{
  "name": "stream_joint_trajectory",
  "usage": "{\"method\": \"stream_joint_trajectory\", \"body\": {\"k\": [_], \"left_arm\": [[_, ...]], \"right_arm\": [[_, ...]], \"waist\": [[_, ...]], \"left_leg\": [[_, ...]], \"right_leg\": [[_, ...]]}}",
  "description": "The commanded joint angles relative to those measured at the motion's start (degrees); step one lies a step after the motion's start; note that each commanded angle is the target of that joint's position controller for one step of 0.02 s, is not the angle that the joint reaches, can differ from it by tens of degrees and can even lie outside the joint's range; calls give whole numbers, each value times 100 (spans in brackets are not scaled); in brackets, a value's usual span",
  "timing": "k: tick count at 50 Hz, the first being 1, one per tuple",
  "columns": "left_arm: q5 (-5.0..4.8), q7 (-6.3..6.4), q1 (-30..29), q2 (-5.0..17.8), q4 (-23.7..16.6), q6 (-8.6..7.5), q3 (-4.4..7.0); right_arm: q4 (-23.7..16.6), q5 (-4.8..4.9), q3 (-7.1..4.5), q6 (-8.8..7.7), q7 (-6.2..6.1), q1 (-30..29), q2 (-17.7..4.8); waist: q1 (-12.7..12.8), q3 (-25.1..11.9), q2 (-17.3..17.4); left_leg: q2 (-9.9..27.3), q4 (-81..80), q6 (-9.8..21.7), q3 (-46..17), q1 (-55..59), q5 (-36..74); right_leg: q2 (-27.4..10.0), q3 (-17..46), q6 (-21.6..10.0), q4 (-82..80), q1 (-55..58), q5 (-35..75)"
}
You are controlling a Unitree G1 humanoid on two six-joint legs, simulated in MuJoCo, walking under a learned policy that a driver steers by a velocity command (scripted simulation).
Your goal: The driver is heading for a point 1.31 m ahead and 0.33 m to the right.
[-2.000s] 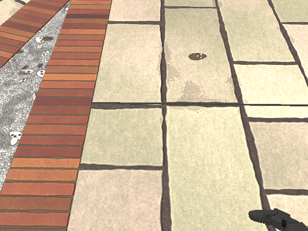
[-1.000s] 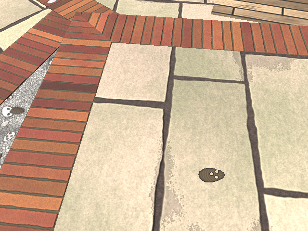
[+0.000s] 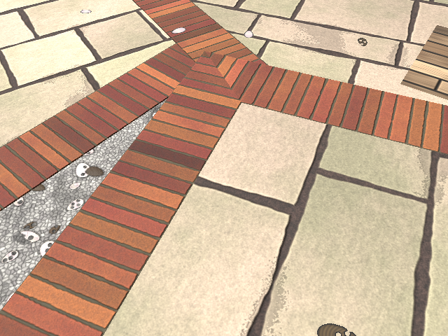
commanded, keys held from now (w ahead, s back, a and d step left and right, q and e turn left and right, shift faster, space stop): shift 0.94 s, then w+shift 0.06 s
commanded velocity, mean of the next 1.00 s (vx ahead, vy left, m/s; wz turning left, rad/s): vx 0.01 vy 0.00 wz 0.01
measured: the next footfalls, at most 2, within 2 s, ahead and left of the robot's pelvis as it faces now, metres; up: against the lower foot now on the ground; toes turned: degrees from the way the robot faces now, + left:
right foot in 1.68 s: +0.46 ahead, -0.04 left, +0.00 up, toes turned -20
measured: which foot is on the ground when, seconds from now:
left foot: down 0.00-1.00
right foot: down 0.00-1.00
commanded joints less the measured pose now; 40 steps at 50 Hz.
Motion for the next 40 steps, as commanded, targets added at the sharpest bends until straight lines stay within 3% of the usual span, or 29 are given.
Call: {"method": "stream_joint_trajectory", "body": {"k": [1, 18, 40], "left_arm": [[0, 16, 74, 659, -71, -53, 164], [-14, 44, 292, 547, 903, -30, 87], [-10, 101, 643, 175, 1481, -59, -13]], "right_arm": [[18, -5, -95, -69, -33, 93, -570], [951, -17, 37, -130, -63, 328, -359], [1324, -11, 112, -155, -111, 692, -32]], "waist": [[6, -41, 86], [24, 118, 1], [24, 173, 25]], "left_leg": [[444, -353, 179, -413, -94, 938], [461, -541, 243, -411, -327, 532], [462, -461, 268, -372, -422, 659]], "right_leg": [[-725, 724, -92, -533, 4, 785], [-698, 743, -57, -746, -89, 70], [-676, 654, -39, -579, -90, 398]]}}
